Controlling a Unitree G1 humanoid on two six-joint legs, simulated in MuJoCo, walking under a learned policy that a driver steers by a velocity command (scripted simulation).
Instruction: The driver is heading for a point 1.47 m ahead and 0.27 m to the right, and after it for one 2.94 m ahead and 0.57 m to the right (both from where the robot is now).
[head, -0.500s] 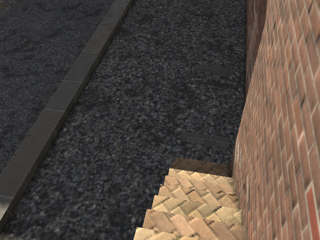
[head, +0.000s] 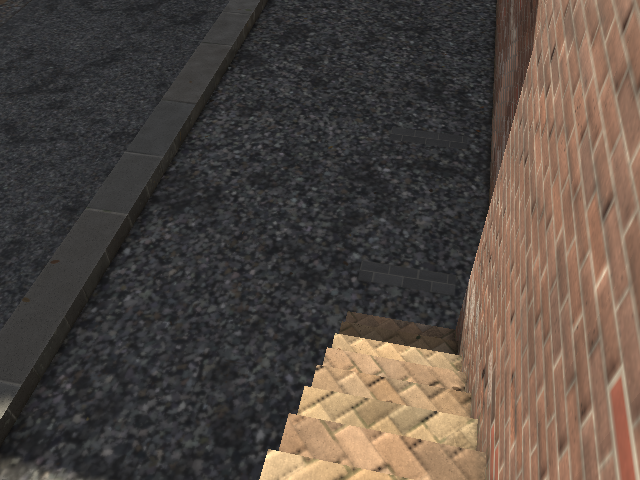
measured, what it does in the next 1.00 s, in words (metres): stands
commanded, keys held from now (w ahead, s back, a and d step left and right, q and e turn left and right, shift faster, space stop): w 0.62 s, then no key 0.38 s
